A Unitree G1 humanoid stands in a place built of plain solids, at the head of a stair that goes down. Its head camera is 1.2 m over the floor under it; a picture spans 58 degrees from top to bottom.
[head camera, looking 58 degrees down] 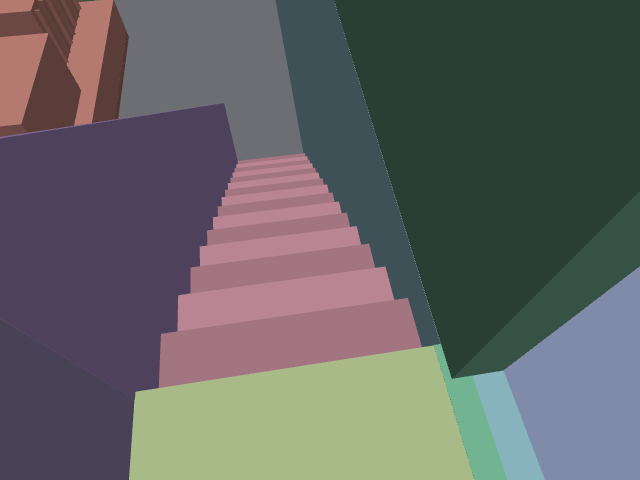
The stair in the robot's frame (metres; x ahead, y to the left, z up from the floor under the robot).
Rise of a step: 0.19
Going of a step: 0.23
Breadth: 0.85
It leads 9 degrees to the left of straight ahead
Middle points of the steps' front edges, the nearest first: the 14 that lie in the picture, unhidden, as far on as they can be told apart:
0.34 0.08 0.00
0.57 0.11 -0.19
0.80 0.15 -0.38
1.02 0.18 -0.57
1.25 0.22 -0.76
1.48 0.25 -0.95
1.71 0.29 -1.15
1.94 0.33 -1.34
2.17 0.36 -1.53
2.40 0.40 -1.72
2.63 0.43 -1.91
2.86 0.47 -2.10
3.09 0.50 -2.29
3.32 0.54 -2.48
